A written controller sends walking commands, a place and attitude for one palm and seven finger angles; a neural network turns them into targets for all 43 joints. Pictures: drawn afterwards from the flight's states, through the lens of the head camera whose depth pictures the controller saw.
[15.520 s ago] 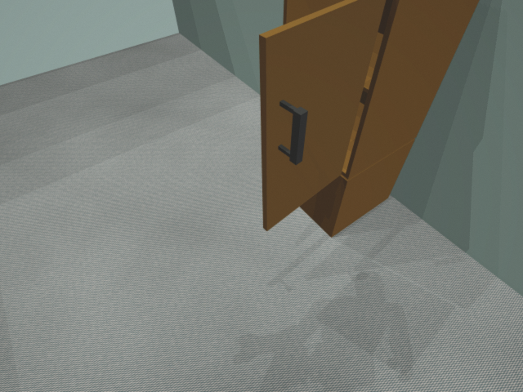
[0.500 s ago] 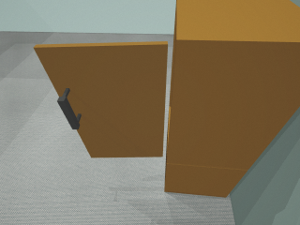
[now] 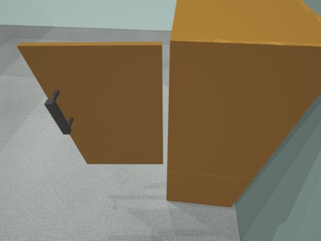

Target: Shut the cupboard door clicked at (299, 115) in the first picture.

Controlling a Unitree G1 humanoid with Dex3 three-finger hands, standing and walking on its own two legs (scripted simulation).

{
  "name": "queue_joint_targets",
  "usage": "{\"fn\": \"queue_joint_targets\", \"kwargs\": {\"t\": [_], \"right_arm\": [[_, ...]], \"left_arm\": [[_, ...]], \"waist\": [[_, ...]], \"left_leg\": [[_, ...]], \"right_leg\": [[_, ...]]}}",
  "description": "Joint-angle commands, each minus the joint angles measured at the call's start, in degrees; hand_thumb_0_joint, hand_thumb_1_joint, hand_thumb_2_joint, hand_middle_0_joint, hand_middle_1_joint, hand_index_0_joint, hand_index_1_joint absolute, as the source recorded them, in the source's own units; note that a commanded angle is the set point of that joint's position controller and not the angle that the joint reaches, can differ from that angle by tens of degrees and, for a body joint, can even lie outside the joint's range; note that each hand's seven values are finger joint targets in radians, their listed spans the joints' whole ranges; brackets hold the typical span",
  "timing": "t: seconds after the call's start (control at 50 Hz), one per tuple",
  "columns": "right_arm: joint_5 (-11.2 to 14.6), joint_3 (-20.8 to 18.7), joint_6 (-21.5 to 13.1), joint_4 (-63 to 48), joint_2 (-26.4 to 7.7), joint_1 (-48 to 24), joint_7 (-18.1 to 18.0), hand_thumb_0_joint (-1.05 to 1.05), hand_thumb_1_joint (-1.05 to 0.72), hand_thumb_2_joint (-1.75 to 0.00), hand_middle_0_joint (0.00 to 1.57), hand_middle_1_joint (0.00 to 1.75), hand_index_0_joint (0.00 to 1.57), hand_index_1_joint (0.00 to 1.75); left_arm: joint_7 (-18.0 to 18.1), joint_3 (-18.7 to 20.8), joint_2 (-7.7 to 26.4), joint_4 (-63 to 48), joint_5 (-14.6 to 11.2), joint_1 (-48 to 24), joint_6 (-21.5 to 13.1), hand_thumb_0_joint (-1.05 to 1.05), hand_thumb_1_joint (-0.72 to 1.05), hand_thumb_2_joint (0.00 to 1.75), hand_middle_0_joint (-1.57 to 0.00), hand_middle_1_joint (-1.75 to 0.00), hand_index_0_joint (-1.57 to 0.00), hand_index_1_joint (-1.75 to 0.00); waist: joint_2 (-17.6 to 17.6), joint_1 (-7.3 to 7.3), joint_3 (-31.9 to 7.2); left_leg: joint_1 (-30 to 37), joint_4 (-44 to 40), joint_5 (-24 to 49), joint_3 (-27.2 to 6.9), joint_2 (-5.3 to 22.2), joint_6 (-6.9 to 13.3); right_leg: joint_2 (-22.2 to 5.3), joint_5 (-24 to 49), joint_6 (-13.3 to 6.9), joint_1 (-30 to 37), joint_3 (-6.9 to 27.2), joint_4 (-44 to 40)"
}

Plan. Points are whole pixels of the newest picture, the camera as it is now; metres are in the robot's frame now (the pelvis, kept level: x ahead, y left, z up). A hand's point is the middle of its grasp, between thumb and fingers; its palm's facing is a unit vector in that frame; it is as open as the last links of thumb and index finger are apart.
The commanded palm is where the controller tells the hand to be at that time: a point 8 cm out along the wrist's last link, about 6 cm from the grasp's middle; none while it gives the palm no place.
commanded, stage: come to a stop and stand still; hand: left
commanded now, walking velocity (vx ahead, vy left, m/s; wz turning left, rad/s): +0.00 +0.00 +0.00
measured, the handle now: (61, 113) +0.47 +0.34 +0.03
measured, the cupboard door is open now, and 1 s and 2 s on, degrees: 96 96 96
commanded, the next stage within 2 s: look again from close up in 0.10 s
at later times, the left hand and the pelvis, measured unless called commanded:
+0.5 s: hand out of the picture +0.00 +0.15 -0.17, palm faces +0.03 -0.98 -0.18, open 7.4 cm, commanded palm none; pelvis +0.02 -0.01 +0.00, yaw +0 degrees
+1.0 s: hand out of the picture +0.00 +0.17 -0.17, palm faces +0.05 -0.98 -0.20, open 7.4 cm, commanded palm none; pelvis +0.01 +0.01 +0.00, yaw +0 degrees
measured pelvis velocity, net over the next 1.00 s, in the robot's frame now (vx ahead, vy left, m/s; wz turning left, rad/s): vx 0.01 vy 0.01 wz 0.00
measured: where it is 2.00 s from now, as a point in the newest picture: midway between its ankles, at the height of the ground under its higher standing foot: outside the picture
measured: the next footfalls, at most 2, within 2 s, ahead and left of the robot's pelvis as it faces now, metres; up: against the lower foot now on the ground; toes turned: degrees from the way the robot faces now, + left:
right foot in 1.60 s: +0.03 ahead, -0.02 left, +0.00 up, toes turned -7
left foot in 1.90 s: +0.06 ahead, +0.26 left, +0.00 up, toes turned +2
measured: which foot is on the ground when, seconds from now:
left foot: down 0.00-1.00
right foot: down 0.00-1.00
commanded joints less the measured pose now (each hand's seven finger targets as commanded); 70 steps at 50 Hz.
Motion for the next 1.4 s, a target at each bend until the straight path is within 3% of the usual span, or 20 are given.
{"fn": "queue_joint_targets", "kwargs": {"t": [0.0,0.2,0.4,0.54,0.64,0.8,0.9,1.02,1.08,1.14,1.18,1.2,1.22,1.24,1.26,1.28,1.32,1.38], "right_arm": [[0.21,-0.46,-0.82,-1.13,-3.58,3.07,-0.47,0.00,-0.90,-0.90,0.20,0.30,0.20,0.30],[0.22,-0.73,-0.74,-1.04,-3.05,2.77,-0.80,0.00,-0.90,-0.90,0.20,0.30,0.20,0.30],[0.21,-0.97,-0.92,-1.41,-3.62,1.67,-1.07,0.00,-0.90,-0.90,0.20,0.30,0.20,0.30],[0.15,-0.99,-0.82,-1.71,-4.26,0.84,-1.02,0.00,-0.90,-0.90,0.20,0.30,0.20,0.30],[0.11,-1.00,-0.94,-1.81,-4.53,0.55,-1.06,0.00,-0.90,-0.90,0.20,0.30,0.20,0.30],[0.12,-1.04,-1.01,-1.53,-4.29,0.67,-1.04,0.00,-0.90,-0.90,0.20,0.30,0.20,0.30],[0.06,-1.31,-0.05,-2.68,-4.45,0.98,-0.74,0.00,-0.90,-0.90,0.20,0.30,0.20,0.30],[-0.01,-2.47,1.31,-5.64,-4.35,-0.28,-0.20,0.00,-0.90,-0.90,0.20,0.30,0.20,0.30],[-0.01,-3.02,1.41,-6.98,-4.31,-0.85,0.05,0.00,-0.90,-0.90,0.20,0.30,0.20,0.30],[0.00,-3.40,1.21,-7.70,-4.22,0.24,0.41,0.00,-0.90,-0.90,0.20,0.30,0.20,0.30],[-0.12,-3.79,1.07,-7.61,-5.05,1.80,0.57,0.00,-0.90,-0.90,0.20,0.30,0.20,0.30],[-0.39,-4.18,0.99,-7.87,-6.90,3.13,0.48,0.00,-0.90,-0.90,0.20,0.30,0.20,0.30],[-0.57,-4.47,1.03,-8.08,-8.94,4.86,0.29,0.00,-0.90,-0.90,0.20,0.30,0.20,0.30],[-0.53,-4.27,1.28,-8.60,-8.92,5.13,0.00,0.00,-0.90,-0.90,0.20,0.30,0.20,0.30],[-0.57,-3.94,1.30,-9.47,-8.35,4.02,-0.18,0.00,-0.90,-0.90,0.20,0.30,0.20,0.30],[-0.81,-3.74,1.35,-10.61,-8.57,2.09,-0.13,0.00,-0.90,-0.90,0.20,0.30,0.20,0.30],[-1.18,-3.50,1.36,-12.23,-8.43,-1.03,-0.04,0.00,-0.90,-0.90,0.20,0.30,0.20,0.30],[-1.30,-3.39,1.35,-12.58,-8.29,-1.06,-0.07,0.00,-0.90,-0.90,0.20,0.30,0.20,0.30]], "left_arm": [[0.75,1.11,6.46,-1.34,-0.26,3.97,-0.80,0.00,0.90,0.90,-0.20,-0.30,-0.20,-0.30],[0.86,1.33,6.14,-1.30,-0.18,3.68,-0.67,0.00,0.90,0.90,-0.20,-0.30,-0.20,-0.30],[0.93,1.60,6.46,-1.64,-0.11,3.55,-0.68,0.00,0.90,0.90,-0.20,-0.30,-0.20,-0.30],[0.78,1.57,6.56,-1.68,-0.05,2.95,-0.46,0.00,0.90,0.90,-0.20,-0.30,-0.20,-0.30],[0.72,1.69,6.76,-1.68,-0.07,2.96,-0.53,0.00,0.90,0.90,-0.20,-0.30,-0.20,-0.30],[0.66,1.70,6.62,-1.65,-0.02,2.98,-0.40,0.00,0.90,0.90,-0.20,-0.30,-0.20,-0.30],[1.06,2.68,8.39,-2.59,0.00,3.13,-0.29,0.00,0.90,0.90,-0.20,-0.30,-0.20,-0.30],[1.53,4.82,11.32,-4.38,0.39,2.99,0.34,0.00,0.90,0.90,-0.20,-0.30,-0.20,-0.30],[1.72,5.89,12.32,-5.38,0.71,2.78,0.58,0.00,0.90,0.90,-0.20,-0.30,-0.20,-0.30],[1.65,6.56,12.70,-6.60,0.83,1.07,1.02,0.00,0.90,0.90,-0.20,-0.30,-0.20,-0.30],[1.49,6.50,11.62,-7.77,0.83,-0.43,1.74,0.00,0.90,0.90,-0.20,-0.30,-0.20,-0.30],[1.33,6.24,10.27,-8.55,0.90,-1.49,2.15,0.00,0.90,0.90,-0.20,-0.30,-0.20,-0.30],[1.27,5.78,8.49,-9.42,0.93,-2.86,2.63,0.00,0.90,0.90,-0.20,-0.30,-0.20,-0.30],[1.48,5.47,7.59,-9.99,0.97,-4.15,3.26,0.00,0.90,0.90,-0.20,-0.30,-0.20,-0.30],[1.39,5.44,7.15,-10.34,0.99,-4.67,3.40,0.00,0.90,0.90,-0.20,-0.30,-0.20,-0.30],[1.28,5.59,7.04,-10.36,1.01,-4.65,3.39,0.00,0.90,0.90,-0.20,-0.30,-0.20,-0.30],[1.01,5.54,6.61,-9.90,1.06,-3.65,3.57,0.00,0.90,0.90,-0.20,-0.30,-0.20,-0.30],[0.73,5.34,6.15,-10.69,1.21,-3.88,3.84,0.00,0.90,0.90,-0.20,-0.30,-0.20,-0.30]], "waist": [[-2.91,0.30,3.43],[-2.01,0.36,3.53],[-1.46,0.48,1.67],[-1.40,0.52,3.29],[-1.72,0.62,2.04],[-1.40,0.81,3.28],[-2.43,1.41,2.70],[-7.73,2.26,2.97],[-8.22,2.66,2.95],[-8.44,1.71,1.75],[-2.83,0.84,1.65],[3.78,-0.04,1.58],[11.07,-0.66,1.50],[10.17,-1.29,1.77],[6.39,-0.68,1.97],[4.19,-0.14,2.08],[2.51,0.92,1.78],[4.04,0.79,1.71]], "left_leg": [[-1.96,-3.30,4.13,-4.20,4.36,0.51],[-1.28,-3.20,5.50,-3.99,4.82,0.32],[0.52,-2.95,9.92,-3.94,5.36,0.33],[0.60,-4.14,8.62,-4.44,5.53,0.47],[1.20,-4.14,9.70,-4.54,5.56,0.50],[0.82,-4.86,9.21,-4.71,5.55,0.64],[-2.54,-2.78,6.13,-3.60,4.05,-0.14],[-8.97,4.85,-3.52,-1.66,1.64,-1.17],[-10.77,7.02,-5.36,-1.59,1.50,-1.32],[-6.40,2.26,-1.95,-0.67,1.34,-1.22],[0.37,-0.53,4.49,-0.80,3.16,-0.13],[2.51,-1.64,10.66,-6.60,7.41,2.33],[3.88,-5.65,16.35,-14.24,13.50,6.58],[2.31,-8.85,16.90,-17.55,16.41,10.18],[1.80,-8.29,18.00,-18.60,17.52,13.07],[0.25,-7.94,17.53,-17.11,16.73,13.69],[-1.32,-8.50,16.19,-13.28,13.92,12.62],[-0.81,-8.72,17.68,-11.08,12.20,12.25]], "right_leg": [[-9.18,11.12,0.00,-1.26,9.21,-6.39],[-8.85,14.34,0.24,-0.87,9.02,-6.08],[-8.94,22.27,0.54,1.34,8.11,-4.65],[-8.66,16.95,0.56,-0.19,8.15,-5.62],[-8.72,18.28,0.50,0.67,8.13,-5.46],[-8.70,16.13,0.51,0.08,7.76,-5.66],[-11.90,17.85,-1.13,1.68,10.72,-4.81],[-20.02,16.33,-6.07,1.82,18.84,-6.50],[-21.94,18.32,-7.27,1.43,19.49,-5.00],[-20.41,19.72,-5.68,-1.80,15.82,-1.06],[-15.34,11.40,-2.80,-8.26,9.82,3.38],[-10.80,4.35,-0.63,-11.92,5.03,9.13],[-6.13,-10.58,2.05,-16.19,-1.27,17.92],[-5.15,-18.56,2.64,-18.37,-0.71,28.74],[-6.07,-19.13,2.17,-20.43,0.57,34.93],[-6.93,-17.60,1.92,-20.63,0.72,38.52],[-7.57,-14.63,2.53,-19.34,-0.96,38.75],[-7.70,-14.05,3.08,-17.19,-3.43,32.10]]}}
